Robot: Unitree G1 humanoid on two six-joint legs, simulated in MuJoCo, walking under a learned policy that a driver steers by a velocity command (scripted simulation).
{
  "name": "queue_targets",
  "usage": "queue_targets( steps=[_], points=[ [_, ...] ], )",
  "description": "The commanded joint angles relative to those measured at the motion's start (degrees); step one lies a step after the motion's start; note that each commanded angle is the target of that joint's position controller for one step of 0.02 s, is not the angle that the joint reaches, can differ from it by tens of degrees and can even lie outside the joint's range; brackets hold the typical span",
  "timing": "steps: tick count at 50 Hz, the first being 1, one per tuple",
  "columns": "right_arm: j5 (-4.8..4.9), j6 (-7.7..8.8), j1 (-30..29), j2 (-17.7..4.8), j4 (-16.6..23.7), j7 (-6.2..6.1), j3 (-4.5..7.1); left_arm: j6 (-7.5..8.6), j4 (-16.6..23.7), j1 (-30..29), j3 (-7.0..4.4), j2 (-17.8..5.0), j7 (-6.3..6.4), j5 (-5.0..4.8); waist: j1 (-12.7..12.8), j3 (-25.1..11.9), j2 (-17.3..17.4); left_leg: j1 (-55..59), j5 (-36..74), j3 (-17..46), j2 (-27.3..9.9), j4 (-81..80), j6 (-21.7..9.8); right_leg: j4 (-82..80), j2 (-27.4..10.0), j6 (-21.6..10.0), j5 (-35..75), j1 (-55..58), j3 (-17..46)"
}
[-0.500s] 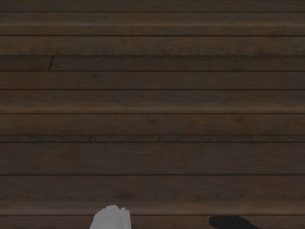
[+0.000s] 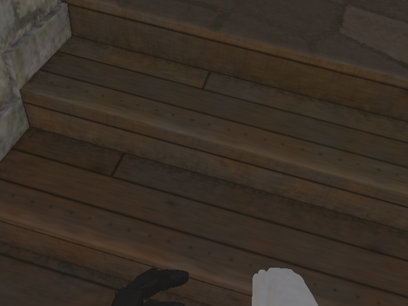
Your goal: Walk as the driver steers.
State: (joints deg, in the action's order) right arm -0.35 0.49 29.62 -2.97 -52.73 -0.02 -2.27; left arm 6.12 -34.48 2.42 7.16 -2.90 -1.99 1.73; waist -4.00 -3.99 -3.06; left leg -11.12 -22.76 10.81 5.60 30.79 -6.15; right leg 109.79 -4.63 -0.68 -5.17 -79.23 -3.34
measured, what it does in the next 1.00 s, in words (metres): climbs, turning left: right foot 0.15 m higher, then left foot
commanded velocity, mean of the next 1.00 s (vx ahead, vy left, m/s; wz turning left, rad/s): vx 0.46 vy -0.02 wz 0.29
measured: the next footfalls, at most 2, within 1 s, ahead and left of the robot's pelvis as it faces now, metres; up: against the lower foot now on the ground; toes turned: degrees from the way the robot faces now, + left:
right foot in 0.14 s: +0.31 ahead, -0.13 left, +0.15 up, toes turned +2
left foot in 0.68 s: +0.46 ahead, +0.19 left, +0.15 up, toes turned +27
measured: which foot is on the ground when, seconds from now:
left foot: down 0.00-0.14, up 0.16-0.66, down 0.68-1.00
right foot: up 0.00-0.12, down 0.14-0.66, up 0.68-1.00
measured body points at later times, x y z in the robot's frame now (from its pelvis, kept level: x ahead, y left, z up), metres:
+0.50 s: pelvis +0.29 -0.02 +0.15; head +0.30 -0.02 +0.60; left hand +0.17 +0.17 +0.00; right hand +0.57 -0.11 +0.08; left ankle +0.38 +0.15 -0.43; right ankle +0.27 -0.13 -0.59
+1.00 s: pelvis +0.53 +0.04 +0.18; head +0.52 +0.05 +0.63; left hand +0.73 +0.27 +0.14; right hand +0.57 -0.20 +0.03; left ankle +0.43 +0.17 -0.58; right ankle +0.67 -0.04 -0.38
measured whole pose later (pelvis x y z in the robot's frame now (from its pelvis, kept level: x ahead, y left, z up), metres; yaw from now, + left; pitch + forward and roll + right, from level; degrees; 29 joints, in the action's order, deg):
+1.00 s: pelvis +0.53 +0.04 +0.18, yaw +16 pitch +3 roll -1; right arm -1.5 0.4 24.2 -12.6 -58.7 -0.2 -0.4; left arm 3.5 -32.0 0.0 5.6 -5.6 2.1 1.4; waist 1.2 -4.2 0.7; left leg -1.8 -5.8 -13.9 -8.9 10.4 1.0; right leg 88.7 -1.2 -1.8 -19.7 -58.9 -2.7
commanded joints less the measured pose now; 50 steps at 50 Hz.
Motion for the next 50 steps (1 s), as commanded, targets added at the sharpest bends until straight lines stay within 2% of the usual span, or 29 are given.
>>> queue_targets(
  steps=[1,4,6,7,8,9,10,12,15,18,24,27,31,32,33,34,35,36,37,38,40,41,43,44,45,46,47,48,50],
  points=[
    [1.08,-0.67,6.02,-9.2,0.57,-2.83,2.73,2.43,14.25,-24.87,0.16,0.01,0.51,0.27,-1.18,6.29,12.77,0.93,20.03,17.01,-13.95,-24.45,-7.37,-19.75,-0.55,0.8,-6.77,4.56,-3.94],
    [0.0,0.81,-1.25,-12.57,3.65,-2.93,3.55,2.08,9.56,-7.27,-5.08,-8.96,1.58,-1.0,9.22,-7.94,15.92,1.32,81.68,6.72,-11.82,-18.13,-5.35,-37.45,8.36,-2.96,-10.44,47.28,-9.72],
    [0.31,2.11,-9.43,-19.63,4.87,-2.67,5.56,1.12,5.68,11.08,-9.4,-18.86,2.29,-2.33,20.37,-13.82,20.28,9.3,103.31,7.13,-13.26,2.4,-3.5,-54.2,6.63,-6.33,-18.56,61.6,4.01],
    [-1.49,3.74,-13.88,-18.25,7.39,-2.15,5.26,0.72,2.86,22.88,-10.86,-23.31,2.37,-1.02,23.5,-22.25,9.08,1.33,89.63,7.64,-10.95,18.02,-4.73,-62.64,-1.54,-9.39,-24.77,79.72,18.59],
    [-0.51,5.08,-11.65,-5.58,11.1,-0.01,3.23,0.54,-1.72,25.0,-10.82,-23.87,2.73,1.89,15.79,-23.9,-30.24,-23.8,14.81,6.44,6.0,45.85,-0.8,-84.96,-15.93,-18.73,-14.86,93.41,52.37],
    [-2.24,6.35,-11.11,-10.0,12.49,2.32,3.98,-0.68,-0.72,20.48,-10.07,-18.09,5.02,1.71,14.16,-21.81,-21.9,-32.07,10.62,11.52,5.89,66.8,0.32,-92.98,-20.23,-18.72,-19.02,89.57,68.13],
    [-0.71,5.16,-16.13,-9.22,14.4,3.32,3.91,-1.13,-4.23,17.62,-8.59,-11.6,5.45,-0.01,10.23,-8.51,-13.49,-36.42,11.54,5.4,3.31,73.26,0.36,-91.31,-18.84,-15.33,-21.33,77.77,55.47],
    [-0.44,2.77,-18.72,-5.7,16.55,3.94,2.19,-0.98,-11.02,15.5,-6.71,-3.16,4.3,0.39,4.07,4.4,5.51,-37.32,15.48,-1.01,-3.17,76.83,-1.64,-85.26,-14.91,-9.28,-21.46,58.26,28.66],
    [2.59,0.91,-14.1,-3.16,15.82,3.48,0.97,-0.37,-16.56,16.0,-6.66,-2.87,2.93,0.88,0.03,8.07,1.47,-43.92,13.95,-1.25,-5.24,85.23,-2.91,-89.94,-11.87,-6.26,-12.65,55.73,12.51],
    [1.56,0.5,-17.17,-5.35,17.75,3.02,0.12,-0.48,-15.43,12.6,-6.98,-7.3,1.72,1.33,-1.54,8.49,3.81,-43.36,24.76,-3.81,-6.79,68.48,-0.83,-90.68,-6.77,-4.38,-7.22,49.62,-2.69],
    [1.26,-0.68,-30.6,-9.42,21.99,1.86,1.04,-0.62,-14.16,21.18,-7.81,-15.14,4.0,1.22,6.72,2.22,-0.94,-43.26,27.96,-11.32,-10.75,45.59,6.06,-95.84,-11.59,-8.24,-2.2,67.97,-4.14],
    [1.28,-1.36,-37.68,-9.39,22.76,2.78,1.58,-2.48,-12.37,22.21,-9.11,-18.64,5.43,0.9,11.18,5.29,-1.49,-38.83,21.89,-15.23,-11.91,29.05,5.39,-98.97,-15.82,-8.61,2.11,76.47,-5.22],
    [0.04,0.16,-33.19,-9.01,22.78,2.46,2.12,-3.59,-15.33,24.97,-11.22,-23.7,5.0,-2.28,7.57,7.97,-4.89,-24.0,0.0,-22.78,-4.7,11.75,1.36,-93.18,-15.92,-8.74,42.23,83.2,-5.49],
    [0.25,2.7,-15.26,-13.55,18.65,1.95,4.59,-6.77,-14.69,20.44,-9.58,-20.35,5.19,-3.38,-4.97,2.53,-9.28,-8.52,17.92,-19.83,-3.57,-8.93,-1.16,-71.39,-2.79,-4.27,44.39,84.91,-11.69],
    [-0.81,2.51,-8.96,-18.07,14.06,0.35,6.04,-5.64,-11.73,21.61,-8.65,-17.04,4.51,-3.1,-5.28,-4.1,-3.93,15.03,39.98,-17.69,-6.23,-8.9,-0.24,-57.2,-1.23,-2.36,27.92,66.49,-9.7],
    [-1.7,1.91,-3.86,-19.85,10.69,-0.88,6.13,-3.91,-9.77,15.88,-7.31,-10.99,3.49,-1.71,-5.67,-4.01,5.21,29.14,79.05,-1.78,-19.77,-5.92,-1.94,-32.31,3.49,-0.08,-24.02,43.46,-6.61],
    [-6.9,2.07,4.09,-25.73,10.58,-2.08,6.79,-0.25,-13.12,25.5,-6.96,-6.91,2.08,-3.26,-4.43,-22.41,13.1,38.69,114.61,17.47,-36.28,7.02,-12.11,-0.72,8.83,1.01,-35.8,35.37,15.78],
    [-3.4,1.13,9.51,-25.31,7.62,-0.39,8.24,1.63,-11.62,22.92,-7.82,-10.39,0.25,-5.41,-6.85,-27.22,18.1,41.93,53.17,13.94,-35.03,-5.9,-22.45,10.97,6.43,-0.35,-31.52,21.17,16.6],
    [-0.71,-0.31,6.08,-19.74,5.53,0.11,7.14,1.17,-6.84,10.77,-7.4,-9.36,-0.4,-6.63,-6.42,-16.43,18.98,38.33,11.7,14.17,-32.13,-13.21,-18.23,16.4,3.7,-1.25,-30.92,5.05,10.06],
    [0.5,-1.14,-0.17,-15.64,4.57,-0.09,6.38,0.71,-2.3,2.91,-5.75,-6.3,0.44,-6.09,-4.06,-7.99,14.41,31.69,-7.87,13.64,-31.13,-18.36,-12.45,21.44,1.57,-0.62,-29.67,-3.44,5.11],
    [-1.87,0.34,-5.31,-6.98,2.01,-0.15,2.94,-1.13,1.74,-1.57,-3.01,-0.28,0.75,-3.69,1.67,1.4,4.98,11.27,3.63,6.21,-29.92,-18.22,-5.71,35.35,0.67,-1.77,-22.33,-3.54,8.02],
    [-3.96,1.05,-6.8,-5.58,1.59,-0.6,1.18,-3.1,3.97,1.5,-2.91,-1.88,0.74,-4.36,4.37,3.8,-0.6,4.52,15.74,2.96,-30.41,-15.98,-3.09,40.51,3.33,-2.92,-17.62,-1.94,13.54],
    [-4.15,0.94,-20.65,-9.38,5.26,0.31,0.26,-4.58,7.65,7.08,-1.41,-1.88,0.68,-5.55,14.88,6.99,4.92,-16.5,14.92,-13.12,-26.08,-20.76,2.39,16.58,0.01,-3.4,-13.05,8.2,14.65],
    [-2.69,1.45,-25.12,-14.8,4.35,0.2,1.62,-3.97,7.66,6.29,-1.23,-3.41,1.37,-2.77,17.3,5.31,10.44,-25.38,9.03,-19.51,-21.85,-27.71,-0.4,4.88,0.7,-1.28,-9.14,17.46,6.99],
    [-3.22,2.77,-24.31,-16.39,4.28,0.18,2.03,-3.65,6.73,4.82,-2.58,-8.11,2.71,-1.03,16.39,4.4,8.69,-32.51,14.12,-23.88,-20.17,-31.5,-2.33,-0.03,2.48,0.04,-3.99,30.24,2.01],
    [-1.38,1.76,-26.58,-18.86,3.67,-1.17,3.09,-3.61,3.72,8.31,-4.32,-11.58,4.64,0.91,18.62,4.14,11.24,-31.83,25.24,-32.6,-11.99,-28.41,-1.74,-14.16,2.67,1.99,-5.63,43.03,-0.46],
    [-1.83,3.77,-18.4,-20.71,2.57,-0.23,3.44,-3.08,3.46,5.23,-3.75,-10.47,4.25,-0.5,13.96,-2.74,10.8,-29.05,27.25,-26.88,-18.68,-35.62,-4.64,-14.59,4.23,0.27,-2.46,52.11,-4.71],
    [-0.83,3.63,-15.78,-24.24,-0.03,-0.06,4.53,-3.11,2.9,4.6,-5.02,-11.44,5.05,-1.22,13.72,-4.02,11.41,-14.68,46.9,-29.17,-18.31,-31.11,-4.4,-19.75,3.89,-1.28,-10.28,48.34,-5.04],
    [-0.6,-0.46,-13.56,-27.73,-0.46,-0.96,5.95,-2.19,-0.41,11.77,-5.73,-10.79,5.23,1.26,15.46,-7.82,18.66,10.32,100.61,-27.8,-19.11,-9.47,-3.09,-35.62,9.06,-2.03,-21.63,44.98,-5.95]
  ],
)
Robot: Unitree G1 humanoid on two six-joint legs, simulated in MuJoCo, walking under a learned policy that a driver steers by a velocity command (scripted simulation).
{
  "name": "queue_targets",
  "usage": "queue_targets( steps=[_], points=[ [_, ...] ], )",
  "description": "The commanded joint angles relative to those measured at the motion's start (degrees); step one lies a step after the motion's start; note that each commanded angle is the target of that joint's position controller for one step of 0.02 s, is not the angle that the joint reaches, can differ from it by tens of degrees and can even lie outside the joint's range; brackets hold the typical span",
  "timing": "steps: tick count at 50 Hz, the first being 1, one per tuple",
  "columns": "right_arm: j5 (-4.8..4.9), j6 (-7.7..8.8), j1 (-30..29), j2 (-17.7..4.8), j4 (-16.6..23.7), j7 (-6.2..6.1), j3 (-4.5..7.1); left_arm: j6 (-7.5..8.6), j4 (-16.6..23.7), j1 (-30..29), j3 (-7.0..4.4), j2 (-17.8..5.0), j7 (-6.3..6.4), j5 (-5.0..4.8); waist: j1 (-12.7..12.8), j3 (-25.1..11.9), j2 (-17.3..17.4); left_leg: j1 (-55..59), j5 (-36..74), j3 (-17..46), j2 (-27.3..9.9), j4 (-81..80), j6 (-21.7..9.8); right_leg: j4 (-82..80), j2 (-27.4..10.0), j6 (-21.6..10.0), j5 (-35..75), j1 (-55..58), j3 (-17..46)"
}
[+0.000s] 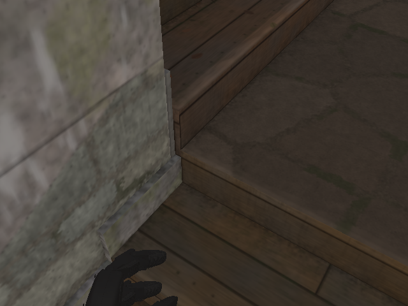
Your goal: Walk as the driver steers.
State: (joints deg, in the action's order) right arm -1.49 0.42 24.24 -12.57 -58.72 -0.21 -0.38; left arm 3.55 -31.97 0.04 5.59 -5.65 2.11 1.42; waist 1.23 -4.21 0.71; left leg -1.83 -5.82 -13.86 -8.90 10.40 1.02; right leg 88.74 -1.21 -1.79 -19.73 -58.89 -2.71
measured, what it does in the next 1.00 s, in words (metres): climbs, turning right: right foot 0.15 m higher, then left foot 0.15 m higher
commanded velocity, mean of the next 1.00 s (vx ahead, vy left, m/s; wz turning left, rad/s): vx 0.11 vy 0.00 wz -0.56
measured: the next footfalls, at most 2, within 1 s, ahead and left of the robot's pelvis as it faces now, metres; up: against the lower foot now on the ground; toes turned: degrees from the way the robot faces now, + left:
right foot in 0.04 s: +0.14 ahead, -0.11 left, +0.15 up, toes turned -1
left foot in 0.80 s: +0.45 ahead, +0.06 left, +0.30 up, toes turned -33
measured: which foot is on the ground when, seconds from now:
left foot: down 0.00-0.06, up 0.08-0.78, down 0.80-1.00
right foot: up 0.00-0.02, down 0.04-0.86, up 0.88-1.00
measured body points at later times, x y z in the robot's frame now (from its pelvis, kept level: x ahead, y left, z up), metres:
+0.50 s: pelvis +0.14 -0.05 +0.12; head +0.15 -0.10 +0.57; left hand +0.29 +0.16 +0.01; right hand +0.26 -0.30 +0.01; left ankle +0.20 +0.08 -0.39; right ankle +0.10 -0.11 -0.61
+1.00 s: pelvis +0.31 -0.02 +0.21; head +0.32 -0.02 +0.66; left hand +0.62 +0.08 +0.12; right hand +0.27 -0.31 +0.13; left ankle +0.41 +0.08 -0.46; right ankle +0.16 -0.07 -0.33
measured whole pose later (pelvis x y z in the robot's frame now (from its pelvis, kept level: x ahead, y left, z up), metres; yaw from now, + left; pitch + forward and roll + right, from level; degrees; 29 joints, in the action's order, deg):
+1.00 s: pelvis +0.31 -0.02 +0.21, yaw -38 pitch +1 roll +1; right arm -1.5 2.8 14.9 -11.0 -32.8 -4.8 3.2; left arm -1.8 -36.0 9.7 -4.0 -17.2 0.0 -2.1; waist -1.3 -1.6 -2.5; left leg -30.2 -37.8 -4.0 -4.6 59.9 0.6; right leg 97.3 9.0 0.4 -22.7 -33.8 8.0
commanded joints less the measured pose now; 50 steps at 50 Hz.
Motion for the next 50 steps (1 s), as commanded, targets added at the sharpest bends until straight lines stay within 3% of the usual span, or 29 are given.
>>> queue_targets(
  steps=[1,2,3,4,5,7,10,12,16,19,20,25,29,31,32,34,36,37,38,39,40,41,42,43,44,46,47,49,50],
  points=[
    [-0.1,0.16,-10.29,-15.15,8.18,-0.61,3.93,-0.05,-3.77,13.63,-5.72,-10.91,0.2,-0.3,7.78,-11.15,13.44,4.64,86.45,-0.4,-10.39,15.06,-11.53,-18.56,6.16,-3.04,-8.48,27.71,-7.57],
    [0.88,0.15,-12.12,-13.88,10.22,-1.1,3.68,-0.83,-3.87,13.68,-7.4,-13.4,-0.76,-0.13,7.94,-8.03,11.13,4.3,78.01,0.44,-8.82,26.07,-11.34,-32.62,7.41,-5.53,-8.9,27.4,-0.55],
    [-0.52,1.28,-9.84,-10.16,13.27,-1.2,3.03,-2.53,-4.62,16.21,-10.23,-22.19,-0.88,0.68,6.44,-6.04,-8.68,-14.99,35.0,4.1,-2.34,47.91,-7.46,-45.4,0.2,-11.46,8.21,38.05,24.07],
    [-1.42,2.65,-10.62,-5.37,15.97,0.0,2.62,-3.2,-4.81,16.1,-11.06,-28.62,0.57,1.81,3.7,-8.58,-26.64,-37.55,-9.75,16.35,11.81,78.83,-1.47,-73.19,-10.01,-17.64,14.26,47.14,59.11],
    [0.03,4.66,-8.02,-3.85,15.68,2.2,2.81,-1.93,-3.84,15.32,-9.88,-25.04,0.29,2.74,1.87,-8.61,-17.24,-43.82,-10.91,25.33,11.9,97.02,-1.48,-77.67,-15.82,-15.29,8.94,45.72,66.61],
    [0.09,4.67,-15.85,-0.24,19.56,2.2,0.73,-1.18,-8.91,13.53,-7.23,-13.53,-1.52,0.07,-1.05,7.47,-6.53,-54.79,-8.11,20.83,9.2,105.04,-2.23,-66.08,-9.07,-10.64,5.97,31.5,45.5],
    [0.16,3.65,-11.29,-0.42,20.63,-0.1,0.18,-2.41,-12.52,11.53,-6.07,-7.21,-3.79,-0.62,-5.49,5.56,-5.34,-51.47,-6.96,17.15,7.57,98.55,-2.75,-58.71,-1.14,-3.82,11.64,28.36,23.19],
    [-0.55,3.83,-14.29,-0.01,23.01,-1.17,-0.39,-2.75,-12.3,12.88,-7.35,-10.71,-3.71,-0.7,-5.57,2.32,-4.76,-52.21,-3.32,14.95,7.55,90.37,-3.57,-60.31,1.01,-2.27,15.01,30.6,21.03],
    [-2.19,3.11,-20.08,0.9,25.91,-2.27,-1.01,-4.44,-9.35,14.14,-8.3,-13.1,0.66,-0.12,-3.5,-5.08,-5.56,-52.38,6.15,11.74,9.31,81.3,0.2,-58.78,-0.01,-0.81,36.98,38.28,23.35],
    [-0.39,1.96,-17.14,1.37,25.92,-2.48,-0.77,-5.64,-7.95,16.52,-8.21,-13.57,2.23,-0.35,-1.66,-7.84,-6.84,-58.33,2.74,14.69,10.57,92.18,4.0,-58.04,-3.03,-2.67,37.19,48.1,30.13],
    [0.82,1.83,-16.99,1.4,26.01,-2.82,-0.58,-5.64,-7.85,18.07,-8.06,-12.93,2.11,-0.92,-0.83,-6.64,-6.19,-60.88,-1.42,16.08,10.48,94.42,4.68,-58.56,-3.74,-4.59,32.91,50.57,32.23],
    [1.35,2.79,-26.96,1.69,30.87,-3.75,-0.91,-5.7,-5.61,24.04,-8.41,-12.41,2.55,-2.02,3.3,2.46,-4.87,-74.15,-13.18,18.78,9.95,91.62,6.08,-61.63,-6.66,-8.57,29.35,62.54,40.85],
    [1.59,3.0,-25.08,0.96,31.09,-2.6,-0.68,-5.57,-2.34,20.38,-8.84,-13.75,3.59,-1.85,2.18,-0.26,-8.52,-71.56,-16.26,18.61,10.02,96.54,7.12,-60.83,-8.09,-11.84,41.52,64.21,41.17],
    [1.91,2.39,-24.46,0.55,31.44,-2.37,-0.47,-5.36,-3.67,23.89,-9.29,-14.83,4.22,-2.97,2.21,1.44,-7.82,-76.54,-24.4,19.68,9.69,102.84,6.85,-58.84,-8.87,-12.23,43.28,67.82,41.22],
    [1.02,2.77,-26.96,1.04,32.38,-2.19,-0.95,-5.65,-4.31,26.58,-9.24,-14.84,4.25,-3.37,3.83,1.5,-4.75,-78.28,-24.93,19.32,9.81,102.69,6.61,-58.86,-8.59,-11.63,44.63,69.75,41.57],
    [1.15,3.3,-30.42,0.77,34.6,-2.32,-0.87,-6.88,-4.97,27.94,-9.56,-15.5,4.53,-3.24,4.37,3.97,-4.08,-79.19,-26.35,18.2,9.58,102.09,6.69,-59.48,-7.24,-10.56,45.91,69.0,41.18],
    [1.59,4.21,-32.5,1.72,37.12,-2.62,-1.33,-8.0,-3.8,27.2,-10.27,-15.71,4.25,-2.78,3.18,2.38,-5.68,-68.1,-21.5,14.64,8.66,87.96,5.18,-61.57,-3.56,-9.28,44.46,61.32,38.05],
    [1.47,4.13,-32.74,2.07,38.98,-2.82,-0.77,-7.92,-4.16,24.92,-10.77,-16.53,4.11,-3.77,0.65,2.33,-8.46,-60.5,-18.46,15.45,7.75,79.41,3.72,-64.18,-3.05,-7.64,42.86,54.15,37.08],
    [0.04,3.91,-30.19,0.6,39.55,-3.05,0.15,-7.79,-2.74,20.65,-11.55,-18.58,3.77,-4.03,-0.83,-0.84,-11.9,-51.0,-14.22,13.79,7.91,71.96,2.7,-68.03,-3.58,-7.85,47.79,50.59,37.16],
    [-0.38,3.38,-27.68,-1.57,38.62,-3.13,1.24,-7.76,-1.01,15.38,-12.09,-19.51,3.39,-5.0,-2.33,-1.18,-12.66,-41.6,-12.25,13.78,7.46,62.94,2.56,-68.92,-4.04,-6.58,45.58,47.69,36.9],
    [-0.51,1.87,-24.29,-2.05,38.72,-3.87,2.12,-7.74,-2.09,15.81,-12.55,-21.19,2.67,-7.29,-4.88,-3.88,-18.05,-26.05,-29.95,9.09,12.0,51.23,0.77,-73.41,-3.42,-5.96,56.43,45.27,36.48],
    [0.34,1.43,-18.68,-7.77,37.05,-4.04,4.71,-6.7,-2.68,17.34,-12.46,-21.01,2.09,-8.48,-6.58,-4.04,-14.7,-18.22,-25.77,9.27,12.96,42.7,0.59,-69.7,-1.42,-4.0,61.64,48.56,38.23],
    [-1.35,2.33,-9.03,-10.23,35.23,-3.3,6.07,-6.74,-2.72,14.52,-13.26,-21.94,1.49,-9.12,-12.18,-13.99,-1.94,-0.84,-14.93,20.3,7.69,35.38,-2.66,-52.09,6.27,0.94,59.41,43.37,30.99],
    [-3.61,2.59,-0.45,-12.39,32.37,-2.86,6.93,-5.56,-0.6,12.34,-11.98,-17.19,0.26,-7.0,-14.48,-26.46,23.55,14.35,-23.23,46.84,-5.32,24.45,-10.04,-31.07,13.79,2.11,29.62,28.83,28.52],
    [-4.33,3.07,-2.48,-11.52,32.15,-3.95,5.78,-3.59,-0.76,11.21,-10.77,-13.37,-1.37,-3.16,-9.68,-27.73,37.96,8.89,-12.99,63.27,-14.6,20.96,-14.43,-8.83,15.65,3.56,-7.48,25.54,26.65],
    [-1.13,2.57,-5.2,-5.03,31.26,-5.34,4.86,-3.3,2.07,2.24,-9.48,-11.63,-1.57,-2.68,-8.54,-6.1,16.84,-13.52,-19.39,48.41,-11.15,21.1,-12.4,8.87,12.67,5.09,-9.2,17.65,17.37],
    [-0.65,2.64,-8.44,-1.87,29.44,-5.67,4.45,-3.86,1.72,5.47,-8.77,-10.13,-1.66,-2.4,-4.38,1.33,8.51,-20.23,-23.93,40.55,-8.44,23.57,-10.77,11.61,9.46,3.4,-8.35,15.44,13.72],
    [1.28,3.11,-13.16,0.11,28.18,-4.51,3.78,-4.82,-1.25,16.0,-8.41,-9.83,-3.16,-3.5,3.09,4.74,-0.67,-28.3,-27.92,30.74,-6.0,26.91,-7.83,19.13,6.17,1.6,-2.54,20.64,7.66],
    [0.74,3.43,-11.82,1.54,26.84,-4.05,3.24,-4.86,-1.56,15.41,-8.44,-9.67,-3.68,-3.95,3.1,5.26,-0.96,-28.07,-27.76,29.65,-6.27,25.87,-8.68,22.98,6.24,1.26,1.2,19.14,6.79]
  ],
)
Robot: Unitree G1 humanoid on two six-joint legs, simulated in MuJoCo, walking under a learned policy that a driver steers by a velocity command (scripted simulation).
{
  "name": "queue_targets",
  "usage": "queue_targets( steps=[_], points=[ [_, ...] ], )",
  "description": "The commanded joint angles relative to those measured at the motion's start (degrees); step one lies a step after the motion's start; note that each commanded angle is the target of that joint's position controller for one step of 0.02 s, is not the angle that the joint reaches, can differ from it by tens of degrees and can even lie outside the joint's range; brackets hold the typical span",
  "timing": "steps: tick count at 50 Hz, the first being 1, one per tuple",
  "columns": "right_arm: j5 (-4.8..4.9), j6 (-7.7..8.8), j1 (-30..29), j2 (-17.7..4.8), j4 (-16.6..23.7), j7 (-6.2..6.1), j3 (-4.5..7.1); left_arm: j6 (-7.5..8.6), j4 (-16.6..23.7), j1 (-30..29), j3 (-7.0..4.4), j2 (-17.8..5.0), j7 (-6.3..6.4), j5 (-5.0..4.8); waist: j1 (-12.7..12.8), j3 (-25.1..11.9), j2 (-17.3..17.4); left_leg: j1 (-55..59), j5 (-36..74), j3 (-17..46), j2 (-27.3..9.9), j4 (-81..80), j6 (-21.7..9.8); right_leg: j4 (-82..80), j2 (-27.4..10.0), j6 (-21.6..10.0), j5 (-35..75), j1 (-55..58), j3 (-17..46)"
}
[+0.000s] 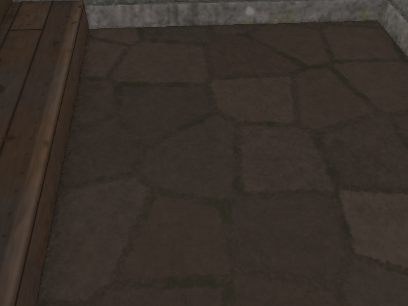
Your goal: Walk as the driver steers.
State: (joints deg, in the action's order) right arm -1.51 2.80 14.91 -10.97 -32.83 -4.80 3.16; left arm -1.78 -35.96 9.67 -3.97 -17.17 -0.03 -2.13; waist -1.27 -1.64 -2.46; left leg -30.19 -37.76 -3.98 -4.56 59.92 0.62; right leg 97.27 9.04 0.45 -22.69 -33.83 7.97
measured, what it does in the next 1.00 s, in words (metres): climbs: right foot, then left foot 0.15 m higher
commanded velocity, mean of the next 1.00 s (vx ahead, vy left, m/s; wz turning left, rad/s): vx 0.44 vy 0.00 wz -0.25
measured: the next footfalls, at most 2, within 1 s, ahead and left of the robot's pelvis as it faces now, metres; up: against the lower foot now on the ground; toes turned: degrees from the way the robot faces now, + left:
right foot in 0.32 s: +0.18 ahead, -0.19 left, +0.00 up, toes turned -17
left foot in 0.82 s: +0.63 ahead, -0.12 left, +0.15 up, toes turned -14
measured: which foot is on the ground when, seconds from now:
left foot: down 0.00-0.32, up 0.34-0.80, down 0.82-1.00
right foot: up 0.00-0.30, down 0.32-0.82, up 0.84-1.00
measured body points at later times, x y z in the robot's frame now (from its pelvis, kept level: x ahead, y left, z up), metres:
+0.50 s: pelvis +0.18 -0.10 +0.07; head +0.18 -0.12 +0.51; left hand +0.26 +0.13 -0.05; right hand +0.32 -0.38 -0.02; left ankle +0.17 +0.05 -0.43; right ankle +0.14 -0.17 -0.67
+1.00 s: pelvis +0.53 -0.16 +0.18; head +0.53 -0.18 +0.63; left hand +0.77 +0.02 +0.11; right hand +0.52 -0.42 +0.04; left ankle +0.59 -0.11 -0.52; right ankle +0.42 -0.28 -0.32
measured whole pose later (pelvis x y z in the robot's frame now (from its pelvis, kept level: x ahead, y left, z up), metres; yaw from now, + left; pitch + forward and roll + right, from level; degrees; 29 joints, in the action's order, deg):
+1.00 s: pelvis +0.53 -0.16 +0.18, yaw -12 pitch +1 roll +3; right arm -1.0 4.3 19.7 -14.3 -51.5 2.4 1.4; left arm 6.0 -39.8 7.2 0.1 -12.4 -2.8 0.6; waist -0.5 -2.1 -0.9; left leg -26.7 -19.3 -3.3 8.1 44.4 -6.2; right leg 104.1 1.3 -8.0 -13.6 -38.1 7.3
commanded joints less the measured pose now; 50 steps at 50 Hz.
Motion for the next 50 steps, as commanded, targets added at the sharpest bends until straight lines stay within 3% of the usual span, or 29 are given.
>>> queue_targets(
  steps=[1,6,9,12,14,15,16,17,18,19,21,24,26,29,31,34,35,36,38,40,41,42,43,44,45,46,48,49,50],
  points=[
    [0.47,1.2,-0.1,1.03,-0.72,0.94,-0.66,0.45,3.61,4.48,1.16,1.77,-1.78,-1.27,5.04,3.65,0.83,2.47,6.26,17.65,-10.57,-23.61,-8.37,15.3,-4.42,-1.24,7.06,-8.56,-2.64],
    [-0.33,0.72,4.28,-3.85,-2.4,1.02,1.31,-0.06,10.1,-2.66,0.67,0.56,-1.13,-1.39,3.81,5.46,7.34,10.17,5.13,13.22,-16.58,-28.42,-7.4,9.97,-7.74,2.11,11.96,-20.07,-0.32],
    [0.56,-0.38,1.26,-7.05,-0.3,0.08,1.74,-1.55,12.4,-4.4,-0.23,-2.31,-1.47,-1.04,3.96,6.4,11.54,9.32,3.94,9.27,-17.4,-32.37,-7.28,-5.94,-10.37,4.97,15.01,-15.04,-1.82],
    [1.97,-2.11,3.94,-15.46,-4.54,-1.3,4.45,-1.83,15.07,-10.84,2.07,1.84,-3.73,-1.96,0.91,6.95,18.78,12.95,8.82,2.1,-14.42,-41.93,-6.42,-43.6,-15.31,4.26,-10.33,0.98,-12.0],
    [1.82,-0.35,-1.45,-18.04,-5.04,-0.37,5.72,-2.06,11.11,-1.05,-0.31,-1.18,-2.76,-2.27,5.72,7.18,19.37,6.02,22.4,-0.4,-17.6,-40.42,-7.79,-43.93,-14.34,1.31,-6.12,17.61,-16.28],
    [2.06,0.14,-5.73,-16.33,-4.53,0.24,4.99,-2.12,7.12,10.11,-2.53,-4.02,-2.26,-1.88,11.68,2.67,14.17,4.93,35.88,-3.88,-14.48,-28.35,-7.89,-51.05,-12.44,-2.86,-1.05,28.56,-14.8],
    [2.48,0.56,-8.89,-12.06,-3.56,0.79,3.45,-1.95,2.36,19.05,-4.41,-6.0,-1.65,-1.29,16.0,2.08,3.64,0.6,42.16,-6.09,-5.75,-6.71,-6.72,-61.55,-7.56,-7.94,2.69,35.94,-13.18],
    [2.83,1.38,-10.0,-3.58,0.42,1.14,1.19,-0.26,1.32,19.5,-3.74,-9.99,-1.55,2.0,10.69,7.2,-16.05,-15.25,11.74,-3.44,3.44,21.88,-3.36,-75.89,-15.22,-15.31,3.82,35.22,12.32],
    [3.79,3.01,-6.49,-3.26,2.28,2.3,0.23,2.43,3.8,16.46,-2.12,-6.77,-1.04,2.63,6.05,-1.37,-20.54,-20.18,12.92,8.27,5.83,34.54,-2.46,-87.05,-25.0,-21.97,-7.52,35.83,38.81],
    [4.87,4.04,-4.45,-5.03,0.88,3.2,0.52,4.02,2.43,16.61,-0.62,-1.5,-0.74,2.48,4.09,0.8,-11.51,-22.46,17.18,9.91,3.03,39.66,-2.74,-88.01,-27.76,-22.11,-12.67,33.77,37.63],
    [3.05,4.83,-7.41,-0.42,0.24,4.28,-2.03,4.28,0.32,16.68,-0.2,-0.68,-1.45,1.91,3.38,2.56,-2.75,-27.5,20.47,7.58,2.01,45.07,-3.89,-83.87,-25.04,-18.26,-6.53,32.25,26.84],
    [2.86,3.98,-5.04,-1.61,-2.97,6.15,-2.42,4.44,-3.09,17.25,1.66,3.54,-2.18,2.8,2.53,1.7,-0.55,-32.13,22.71,6.27,1.06,52.53,-6.2,-80.17,-22.26,-15.4,2.54,31.35,16.32],
    [3.24,2.63,-7.0,2.96,-2.1,6.53,-4.2,3.82,-8.53,23.05,2.93,6.16,-1.13,3.32,3.15,4.76,-2.33,-45.43,17.72,4.4,1.85,69.01,-5.5,-80.29,-22.84,-15.39,2.08,31.64,14.46],
    [3.9,1.89,-15.27,7.59,2.14,7.12,-7.12,2.78,-13.38,25.11,4.44,6.47,0.09,4.22,3.81,9.0,-1.14,-64.31,14.11,6.2,2.09,83.31,-5.13,-81.67,-25.96,-13.36,1.66,33.67,12.18],
    [2.44,2.57,-23.1,7.6,7.96,7.71,-8.73,2.83,-14.36,19.19,4.86,5.7,0.69,3.88,1.76,13.01,-0.26,-59.15,20.63,4.63,0.67,63.89,-4.97,-85.42,-21.21,-8.89,1.32,19.58,3.04],
    [0.31,2.2,-30.22,5.77,10.71,6.7,-8.83,4.56,-18.0,22.63,4.09,2.78,2.11,1.4,3.71,8.38,-3.2,-30.59,31.35,-7.16,-1.88,38.02,-4.36,-103.11,-21.67,-11.56,14.88,7.58,-2.0],
    [1.76,2.57,-27.9,4.75,10.79,6.67,-8.63,4.68,-20.34,24.49,4.09,2.17,2.34,0.31,2.48,5.86,-5.85,-27.06,29.78,-8.27,-1.86,30.52,-5.97,-103.43,-21.65,-11.0,24.98,16.0,-4.66],
    [2.72,3.01,-25.21,4.12,9.38,7.07,-8.07,4.01,-20.48,22.91,3.83,0.61,2.13,-0.09,0.08,2.72,-5.93,-20.01,27.75,-11.52,1.12,20.16,-8.07,-97.2,-19.25,-9.71,52.12,23.81,-10.46],
    [3.0,2.45,-21.1,0.17,8.06,8.5,-6.09,3.26,-19.82,24.63,2.19,-4.97,2.21,1.1,-2.62,-6.87,-13.68,-8.88,22.81,-12.97,7.79,10.84,-8.88,-87.09,-23.38,-9.51,98.32,39.22,-10.04],
    [3.2,-0.6,-6.46,-7.6,3.51,8.75,-2.57,2.88,-19.02,17.96,0.82,-8.67,1.48,2.81,-10.68,-10.92,-17.5,-0.66,17.56,-5.21,10.7,-2.81,-11.45,-68.75,-25.21,-7.64,118.51,50.41,-10.95],
    [1.34,-0.98,0.31,-10.96,-0.45,9.6,-1.19,3.55,-16.78,16.83,0.58,-7.09,2.36,3.71,-12.1,-13.81,-13.75,10.94,15.95,6.8,10.02,-6.07,-13.48,-56.01,-23.31,-7.58,107.51,41.86,-8.51],
    [-0.62,-0.12,3.71,-13.91,-4.34,10.11,-0.68,4.63,-13.16,19.1,1.89,1.91,1.45,4.19,-5.79,-17.94,17.21,28.08,7.43,35.09,0.18,-22.41,-21.39,-32.67,-10.23,-5.19,49.74,17.86,-5.76],
    [-0.99,0.0,4.6,-12.72,-5.44,7.68,-0.65,7.98,-13.19,18.46,2.8,3.57,-1.28,5.08,-4.46,-23.63,26.56,34.32,14.87,59.53,-7.92,-42.44,-25.35,-9.97,-0.59,-4.2,13.46,8.41,2.39],
    [-0.15,0.66,3.38,-7.46,-6.79,6.79,-1.6,9.42,-12.66,17.84,2.03,3.14,-3.62,3.33,-2.68,-19.75,15.97,29.82,11.62,57.18,-9.07,-42.46,-22.91,3.07,-2.54,-4.86,12.14,1.96,5.84],
    [1.34,1.31,4.2,-3.07,-10.53,7.12,-2.33,9.49,-6.88,6.1,3.06,4.84,-4.02,2.78,-2.24,-8.56,6.66,20.23,13.8,48.55,-6.7,-39.17,-19.73,7.05,-3.97,-6.46,10.5,-3.2,3.33],
    [1.2,2.23,4.29,-0.76,-13.54,7.29,-2.86,9.36,-2.66,-1.06,4.02,6.68,-3.85,3.1,-0.29,-2.01,1.04,12.67,17.66,39.11,-4.64,-35.95,-18.06,8.25,-6.24,-7.94,8.52,-7.98,1.46],
    [-0.49,3.17,3.45,2.87,-16.44,7.15,-4.06,8.38,-0.6,1.33,5.2,7.65,-3.65,2.39,3.42,0.44,2.05,7.94,20.86,30.23,-1.76,-36.23,-17.04,15.41,-8.6,-9.72,6.38,-11.69,0.36],
    [0.41,3.28,2.95,1.34,-16.95,7.48,-3.75,8.17,0.79,1.88,6.47,9.05,-3.21,2.99,5.18,1.65,1.83,6.93,22.5,26.72,-0.11,-37.27,-16.61,15.33,-9.26,-9.82,7.16,-14.9,-0.19],
    [1.17,3.14,0.86,-1.33,-15.76,7.63,-3.42,8.25,1.36,3.14,6.7,7.51,-2.59,2.05,7.08,3.84,0.36,6.25,24.66,24.08,0.35,-40.37,-17.23,8.19,-10.14,-8.88,6.93,-18.19,-1.97]
  ],
)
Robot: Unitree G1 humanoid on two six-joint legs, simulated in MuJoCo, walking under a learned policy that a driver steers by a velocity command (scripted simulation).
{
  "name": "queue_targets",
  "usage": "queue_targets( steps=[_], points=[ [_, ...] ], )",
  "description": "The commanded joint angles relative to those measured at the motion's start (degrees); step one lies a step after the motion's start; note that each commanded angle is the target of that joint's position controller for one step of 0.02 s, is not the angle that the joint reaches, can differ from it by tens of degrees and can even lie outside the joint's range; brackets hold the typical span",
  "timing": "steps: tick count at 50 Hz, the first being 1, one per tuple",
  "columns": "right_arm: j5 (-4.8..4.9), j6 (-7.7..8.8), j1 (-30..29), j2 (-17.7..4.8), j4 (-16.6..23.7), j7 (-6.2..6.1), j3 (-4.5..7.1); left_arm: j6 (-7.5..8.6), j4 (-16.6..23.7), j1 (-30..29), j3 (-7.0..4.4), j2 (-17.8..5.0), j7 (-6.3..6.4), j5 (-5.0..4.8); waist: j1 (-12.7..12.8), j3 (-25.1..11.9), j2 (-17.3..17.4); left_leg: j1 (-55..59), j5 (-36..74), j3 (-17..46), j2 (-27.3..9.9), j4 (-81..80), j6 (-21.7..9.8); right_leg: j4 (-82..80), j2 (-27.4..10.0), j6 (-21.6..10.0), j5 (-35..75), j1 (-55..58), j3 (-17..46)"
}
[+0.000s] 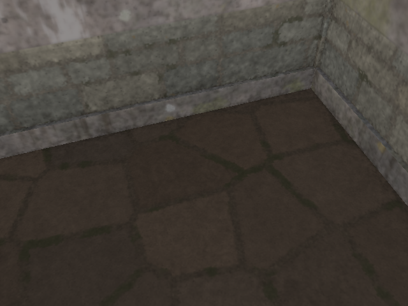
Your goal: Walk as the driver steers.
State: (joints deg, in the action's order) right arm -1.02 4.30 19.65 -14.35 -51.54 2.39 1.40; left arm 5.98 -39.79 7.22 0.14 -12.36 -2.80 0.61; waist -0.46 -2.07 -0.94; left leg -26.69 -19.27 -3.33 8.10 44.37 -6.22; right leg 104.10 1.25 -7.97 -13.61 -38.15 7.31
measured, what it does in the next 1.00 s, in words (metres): climbs, turning left: right foot, then left foot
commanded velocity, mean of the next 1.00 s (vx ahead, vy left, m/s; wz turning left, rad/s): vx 0.19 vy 0.00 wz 0.56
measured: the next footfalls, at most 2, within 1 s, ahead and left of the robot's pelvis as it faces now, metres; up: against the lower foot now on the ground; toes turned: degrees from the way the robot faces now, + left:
right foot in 0.28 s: +0.38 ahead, -0.12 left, +0.00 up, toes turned +14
left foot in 0.72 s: +0.34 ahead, +0.16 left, +0.00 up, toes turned +29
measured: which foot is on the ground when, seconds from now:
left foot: down 0.00-0.28, up 0.30-0.70, down 0.72-1.00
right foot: up 0.00-0.26, down 0.28-0.72, up 0.74-1.00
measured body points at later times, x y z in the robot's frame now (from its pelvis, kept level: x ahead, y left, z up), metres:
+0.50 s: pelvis +0.26 -0.03 +0.04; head +0.30 -0.03 +0.49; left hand +0.30 +0.26 -0.06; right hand +0.50 -0.25 -0.06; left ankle +0.23 +0.10 -0.60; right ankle +0.34 -0.13 -0.70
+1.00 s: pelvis +0.31 +0.03 +0.03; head +0.33 +0.07 +0.48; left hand +0.31 +0.34 -0.07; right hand +0.60 -0.10 -0.04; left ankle +0.30 +0.14 -0.70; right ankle +0.42 -0.09 -0.65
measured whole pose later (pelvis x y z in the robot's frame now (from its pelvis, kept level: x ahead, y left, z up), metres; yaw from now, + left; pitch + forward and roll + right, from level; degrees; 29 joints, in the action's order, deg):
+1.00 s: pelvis +0.31 +0.03 +0.03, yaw +36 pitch +5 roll -2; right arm 0.0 -1.9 11.1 -15.7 -32.5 -1.8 3.9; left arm 0.1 -40.1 5.1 -2.8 -14.8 2.7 0.8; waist -1.2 -0.5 -0.7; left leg -25.7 -9.5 6.7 4.0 30.5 -2.7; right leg 52.5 1.0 4.0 -21.1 -32.4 3.7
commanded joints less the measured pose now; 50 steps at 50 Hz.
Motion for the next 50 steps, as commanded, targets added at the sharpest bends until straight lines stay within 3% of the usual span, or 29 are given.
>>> queue_targets(
  steps=[1,2,4,5,8,9,10,12,13,14,15,16,17,18,19,21,23,25,29,34,35,36,37,38,39,41,44,47,50],
  points=[
    [1.3,1.68,-5.95,2.81,4.07,0.27,-1.86,0.47,5.98,4.82,2.77,0.93,0.6,0.06,7.21,4.04,-4.04,-0.86,8.88,20.51,-10.8,-25.25,-9.35,-8.38,-4.45,1.01,1.67,-10.98,-1.55],
    [1.57,1.71,-7.32,1.71,5.44,0.21,-1.96,0.75,7.58,2.96,2.49,-0.79,1.23,0.35,7.58,3.92,-3.75,-3.73,13.99,18.35,-9.8,-27.2,-8.7,-17.78,-5.84,2.43,4.4,-8.17,-3.84],
    [3.17,2.63,-4.94,-2.27,6.66,-0.85,-0.94,1.13,10.6,-3.38,2.41,-2.36,2.78,2.37,4.87,2.33,-2.39,-8.38,18.52,16.31,-8.29,-30.95,-8.18,-36.22,-5.28,5.98,12.5,2.04,-8.53],
    [3.68,2.39,-2.94,-5.05,6.65,-1.68,0.23,1.39,11.23,-6.01,2.77,-1.04,3.05,2.26,2.88,1.39,1.13,-7.23,15.0,14.9,-7.35,-31.93,-8.57,-47.44,-4.51,7.55,13.39,7.57,-9.77],
    [3.18,0.93,4.41,-7.55,6.65,-3.22,1.72,1.04,11.76,-12.46,1.77,-1.91,3.47,-2.09,-2.59,1.55,6.58,6.96,13.78,19.6,-10.37,-30.33,-8.12,-68.4,-1.16,12.72,13.99,9.77,-7.65],
    [3.04,0.49,5.31,-7.24,6.78,-3.58,1.84,0.75,11.01,-12.18,0.74,-3.97,3.52,-2.32,-3.26,1.74,6.52,11.45,14.35,21.53,-11.92,-28.02,-6.89,-72.55,-0.88,12.88,16.52,10.09,-5.8],
    [3.16,-0.29,6.13,-6.89,7.13,-3.72,2.08,0.45,10.56,-11.62,-0.19,-5.14,3.25,-1.6,-3.39,1.33,5.61,15.11,17.4,23.38,-12.61,-25.05,-5.99,-75.8,0.41,12.48,16.5,11.22,-5.5],
    [3.47,-1.9,4.68,-6.1,8.67,-3.86,2.14,1.26,9.54,-6.79,-2.15,-7.18,3.39,-0.63,-0.51,-0.93,7.48,19.72,31.23,24.2,-9.98,-14.27,-2.6,-82.24,1.69,9.35,16.73,17.18,-5.98],
    [2.41,-2.3,2.57,-4.96,10.65,-3.6,1.88,1.9,8.37,-0.57,-2.83,-8.29,3.42,0.43,2.28,-5.99,8.44,15.54,30.75,21.46,-7.08,-3.79,-0.31,-81.66,-2.53,6.29,22.14,27.83,-4.03],
    [0.65,-1.75,0.09,-0.82,14.32,-3.54,0.76,2.05,7.44,10.15,-3.72,-12.05,4.15,1.91,6.08,-16.26,1.82,3.24,14.24,17.63,-4.37,13.47,2.57,-74.67,-15.33,1.28,40.08,47.33,5.75],
    [0.61,-0.97,11.45,2.5,14.71,-2.96,-0.46,1.07,7.9,10.76,-3.46,-12.27,4.23,3.22,0.78,-25.17,-17.94,-11.89,-22.5,14.45,0.93,28.33,5.77,-73.77,-31.11,-9.84,57.15,62.24,25.89],
    [1.95,-1.42,12.57,-4.46,13.8,-2.91,0.74,0.1,8.52,8.53,-3.85,-9.96,4.19,1.44,1.64,-26.82,-16.65,-16.88,-17.98,13.98,-5.16,38.77,7.52,-76.7,-32.28,-12.85,36.54,59.34,32.31],
    [2.43,-2.27,5.17,-7.42,14.72,-3.29,2.14,-0.57,9.36,5.94,-3.06,-5.83,5.07,0.83,3.13,-18.64,-9.47,-19.94,-11.7,11.66,-7.21,42.22,8.83,-79.41,-27.69,-9.9,25.49,51.38,24.33],
    [2.0,-3.13,-0.59,-7.64,16.59,-3.48,2.48,-1.25,9.05,3.74,-2.32,-4.5,5.63,0.44,2.73,-12.58,-3.25,-19.71,-6.71,9.76,-8.76,42.07,9.38,-81.03,-23.79,-7.1,22.42,42.15,16.6],
    [1.68,-3.96,-2.86,-7.02,17.67,-3.54,2.72,-1.55,8.56,2.22,-1.97,-4.43,5.67,0.42,1.41,-7.79,-2.21,-17.85,-4.93,9.37,-9.79,41.23,9.71,-82.74,-20.82,-5.83,22.95,34.27,11.27],
    [1.95,-4.98,-1.14,-3.4,17.94,-3.32,2.17,-1.6,6.65,0.33,-2.35,-5.24,5.4,0.89,-1.33,-2.78,-4.84,-13.18,-3.13,7.98,-10.84,36.14,10.05,-86.23,-16.64,-3.88,22.84,24.28,2.41],
    [2.0,-5.15,-2.69,-2.02,18.7,-3.62,1.86,-1.48,4.66,0.11,-3.13,-6.91,5.18,0.99,-1.59,-1.57,-5.62,-12.29,-2.13,6.48,-11.01,28.59,10.58,-87.49,-15.82,-4.27,28.72,22.21,-2.42],
    [1.82,-5.05,-4.62,-2.0,19.2,-3.25,1.62,-1.91,3.44,0.23,-4.14,-9.3,5.2,0.88,-1.31,-3.84,-4.88,-10.89,1.42,6.22,-12.28,20.6,10.45,-86.63,-16.97,-5.11,30.11,24.26,-4.58],
    [1.9,-5.33,-9.0,-3.66,20.44,-1.83,1.9,-2.97,2.3,-0.64,-5.25,-12.35,5.09,-0.29,-0.09,-5.13,-5.99,-3.44,7.5,4.0,-12.52,7.01,9.02,-85.85,-18.28,-4.35,24.7,23.64,-8.05],
    [1.49,-5.62,-10.33,-4.75,21.89,-0.71,3.24,-3.87,0.05,2.01,-5.96,-12.77,4.75,-2.0,0.41,-4.52,-6.01,4.97,10.47,-0.4,-8.82,-11.54,4.43,-78.7,-18.55,0.35,16.6,27.29,-10.39],
    [1.2,-5.44,-8.19,-6.33,21.43,-1.07,4.09,-3.98,-1.1,4.92,-5.64,-11.02,4.74,-1.68,0.28,-4.51,-3.69,10.27,14.85,0.44,-7.82,-15.69,2.75,-73.97,-16.15,2.9,12.86,25.19,-12.45],
    [0.97,-5.25,-4.03,-11.98,21.53,-2.0,5.97,-4.03,-0.82,6.84,-5.05,-8.46,4.62,0.05,-0.2,-5.83,7.03,20.51,33.05,12.68,-16.21,-18.45,-0.94,-59.62,-10.85,7.7,2.29,15.65,-17.38],
    [0.03,-5.34,-3.85,-17.59,23.74,-2.69,6.78,-4.05,2.59,5.75,-3.95,-6.72,4.72,2.02,0.28,-6.23,21.08,28.38,45.68,32.65,-29.53,-19.24,-13.12,-42.02,-2.55,12.64,-24.62,-2.82,-16.38],
    [-0.33,-4.72,-0.89,-15.12,23.12,-2.5,6.32,-4.01,3.29,1.23,-4.6,-8.95,4.71,0.87,-4.2,-11.98,15.7,27.31,40.95,35.47,-30.5,-21.94,-17.35,-33.46,-1.7,12.65,-25.01,-5.01,-6.02],
    [-0.33,-4.15,-2.93,-13.52,23.08,-2.66,5.71,-4.21,3.6,-0.6,-4.8,-9.69,4.73,-0.49,-3.07,-9.59,12.32,24.85,36.15,30.83,-27.55,-22.05,-14.53,-31.35,-2.62,12.01,-20.49,-5.96,-4.31],
    [1.54,-4.38,-9.75,-10.17,24.23,-3.31,4.85,-4.88,2.58,-0.38,-5.1,-9.52,5.79,0.59,-0.03,-7.68,6.54,18.64,30.33,24.57,-22.18,-21.16,-8.29,-35.61,-4.2,11.94,-12.59,-4.27,-3.35],
    [0.73,-4.99,-11.88,-9.28,24.4,-3.86,4.56,-5.21,2.39,1.16,-4.7,-7.58,5.87,0.55,1.98,-8.63,7.73,12.46,31.07,21.48,-18.55,-21.17,-7.37,-40.0,-1.84,12.3,-8.12,2.16,-4.68],
    [0.9,-5.18,-10.5,-9.9,23.68,-4.41,5.02,-5.33,2.73,-0.3,-3.83,-5.68,5.85,0.31,0.89,-9.01,8.05,12.4,26.2,23.34,-17.76,-21.1,-7.29,-48.84,-0.69,12.19,-7.03,4.36,-3.75],
    [1.1,-5.59,-10.29,-10.47,23.36,-4.66,5.36,-5.32,3.27,-1.68,-3.8,-5.74,5.44,0.0,0.11,-8.66,9.69,11.36,19.34,26.94,-17.33,-21.69,-7.09,-55.72,0.53,11.77,-7.24,8.12,-3.03]
  ],
)
Velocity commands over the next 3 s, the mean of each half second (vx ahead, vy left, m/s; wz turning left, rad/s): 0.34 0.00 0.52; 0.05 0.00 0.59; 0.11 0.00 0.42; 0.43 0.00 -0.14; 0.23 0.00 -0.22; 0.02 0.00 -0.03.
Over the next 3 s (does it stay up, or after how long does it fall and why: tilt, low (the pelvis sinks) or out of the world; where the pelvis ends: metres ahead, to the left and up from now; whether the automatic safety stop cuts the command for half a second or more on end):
stays up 0.64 0.38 0.03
